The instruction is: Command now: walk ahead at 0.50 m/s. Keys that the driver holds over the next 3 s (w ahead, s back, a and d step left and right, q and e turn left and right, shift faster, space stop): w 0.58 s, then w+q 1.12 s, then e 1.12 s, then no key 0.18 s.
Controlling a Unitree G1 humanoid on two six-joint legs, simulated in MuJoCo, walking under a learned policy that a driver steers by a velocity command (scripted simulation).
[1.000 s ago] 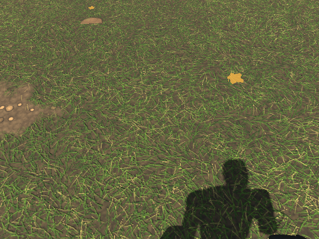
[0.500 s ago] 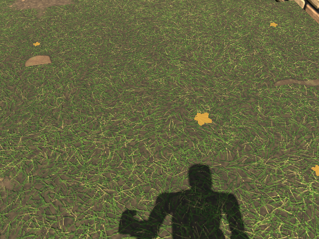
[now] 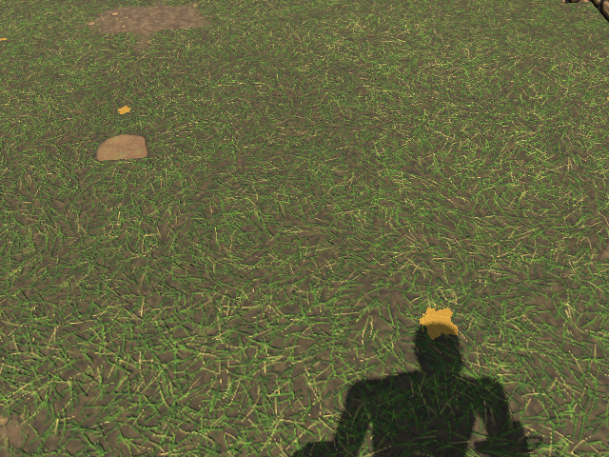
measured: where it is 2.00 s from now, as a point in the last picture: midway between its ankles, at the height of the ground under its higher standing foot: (269, 302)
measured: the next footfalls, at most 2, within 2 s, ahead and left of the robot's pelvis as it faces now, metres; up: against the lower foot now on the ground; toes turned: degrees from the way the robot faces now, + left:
left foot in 0.22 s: +0.31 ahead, +0.15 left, +0.00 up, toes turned +3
right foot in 0.78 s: +0.62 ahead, -0.08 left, +0.00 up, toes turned +2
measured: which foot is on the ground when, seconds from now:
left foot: up 0.00-0.20, down 0.22-0.78, up 0.80-1.00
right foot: down 0.00-0.22, up 0.24-0.76, down 0.78-1.00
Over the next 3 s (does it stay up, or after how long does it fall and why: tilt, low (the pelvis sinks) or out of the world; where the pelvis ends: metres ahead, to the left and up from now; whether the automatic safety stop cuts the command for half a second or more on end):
stays up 1.21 0.29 -0.18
